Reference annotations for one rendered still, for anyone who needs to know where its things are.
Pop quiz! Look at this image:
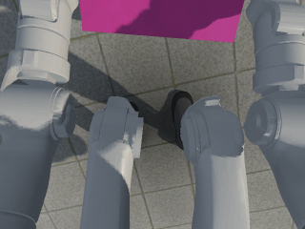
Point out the robot left upper arm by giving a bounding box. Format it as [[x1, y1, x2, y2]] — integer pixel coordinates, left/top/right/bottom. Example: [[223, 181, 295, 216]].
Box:
[[0, 84, 77, 229]]

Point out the robot right foot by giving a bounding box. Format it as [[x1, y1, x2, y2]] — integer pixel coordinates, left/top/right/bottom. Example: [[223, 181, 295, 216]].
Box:
[[172, 91, 193, 150]]

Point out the robot right upper arm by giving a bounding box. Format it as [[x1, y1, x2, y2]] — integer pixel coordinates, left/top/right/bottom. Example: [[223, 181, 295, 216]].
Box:
[[243, 96, 305, 229]]

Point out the right robot forearm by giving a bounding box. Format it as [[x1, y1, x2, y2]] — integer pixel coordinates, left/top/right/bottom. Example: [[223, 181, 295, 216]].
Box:
[[245, 0, 305, 98]]

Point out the robot left shin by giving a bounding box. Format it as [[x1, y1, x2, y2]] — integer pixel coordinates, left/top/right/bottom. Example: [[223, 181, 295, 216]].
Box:
[[88, 96, 135, 149]]

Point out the left robot forearm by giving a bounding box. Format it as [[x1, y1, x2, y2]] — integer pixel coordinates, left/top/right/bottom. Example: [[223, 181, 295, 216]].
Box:
[[0, 0, 79, 94]]

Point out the carton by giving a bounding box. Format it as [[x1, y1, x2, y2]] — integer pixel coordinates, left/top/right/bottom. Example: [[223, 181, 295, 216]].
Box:
[[79, 0, 245, 43]]

